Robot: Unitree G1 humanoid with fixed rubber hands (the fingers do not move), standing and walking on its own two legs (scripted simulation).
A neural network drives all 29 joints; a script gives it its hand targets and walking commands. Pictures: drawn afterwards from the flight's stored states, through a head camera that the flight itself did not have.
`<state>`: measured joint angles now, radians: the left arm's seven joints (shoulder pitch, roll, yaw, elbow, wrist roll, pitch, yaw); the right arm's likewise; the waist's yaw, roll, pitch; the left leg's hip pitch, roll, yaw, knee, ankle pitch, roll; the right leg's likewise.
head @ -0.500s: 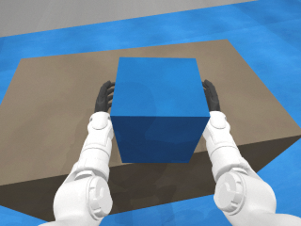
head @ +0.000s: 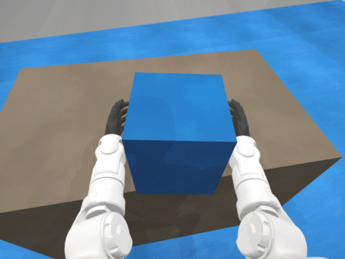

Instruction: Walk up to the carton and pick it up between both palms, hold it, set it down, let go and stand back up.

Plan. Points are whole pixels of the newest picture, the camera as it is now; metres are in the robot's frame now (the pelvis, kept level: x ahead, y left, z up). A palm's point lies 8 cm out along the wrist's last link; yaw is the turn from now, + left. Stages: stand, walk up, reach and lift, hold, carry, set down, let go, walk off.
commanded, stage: reach and lift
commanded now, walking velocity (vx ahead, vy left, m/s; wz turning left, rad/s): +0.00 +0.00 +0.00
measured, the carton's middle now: (176, 137) +0.41 +0.01 +0.04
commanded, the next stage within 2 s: none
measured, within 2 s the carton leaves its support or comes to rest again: leaves its support in 0.82 s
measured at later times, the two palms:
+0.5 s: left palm (115, 131) +0.40 +0.16 +0.07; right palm (240, 133) +0.39 -0.14 +0.07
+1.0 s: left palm (120, 123) +0.40 +0.14 +0.10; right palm (251, 130) +0.38 -0.16 +0.10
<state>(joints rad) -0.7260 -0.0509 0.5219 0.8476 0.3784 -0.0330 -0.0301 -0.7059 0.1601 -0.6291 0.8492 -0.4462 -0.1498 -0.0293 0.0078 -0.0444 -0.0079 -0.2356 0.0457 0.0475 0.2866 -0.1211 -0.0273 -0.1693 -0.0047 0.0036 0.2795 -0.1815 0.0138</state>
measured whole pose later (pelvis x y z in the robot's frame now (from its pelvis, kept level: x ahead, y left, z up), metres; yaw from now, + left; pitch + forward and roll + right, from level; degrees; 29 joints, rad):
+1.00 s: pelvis +0.00 +0.00 +0.00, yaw +1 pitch +4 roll +0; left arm -0.73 -0.07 0.46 0.86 0.37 -0.10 0.02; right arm -0.67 0.07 -0.52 0.96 -0.34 -0.34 -0.08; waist -0.01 -0.04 -0.06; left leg -0.23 0.05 0.03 0.29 -0.12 -0.03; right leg -0.14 0.00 -0.01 0.25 -0.17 0.01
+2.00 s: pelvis -0.02 +0.00 +0.00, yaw +2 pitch -7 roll +0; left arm -0.66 -0.03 0.31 0.39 0.29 0.47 0.03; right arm -0.71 -0.04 -0.09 0.75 0.12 0.10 -0.16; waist -0.07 -0.06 0.02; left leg -0.07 0.03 0.01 0.31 -0.12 -0.01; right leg 0.02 -0.01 -0.04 0.27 -0.18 0.02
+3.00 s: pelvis -0.02 +0.00 +0.00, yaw +2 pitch -7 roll -1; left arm -0.73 0.00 0.32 0.28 0.29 0.72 0.01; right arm -0.83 -0.08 -0.03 0.69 0.26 0.34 -0.21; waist -0.09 -0.04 -0.03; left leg -0.08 0.04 0.02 0.33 -0.14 -0.02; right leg 0.02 -0.01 -0.03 0.28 -0.19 0.02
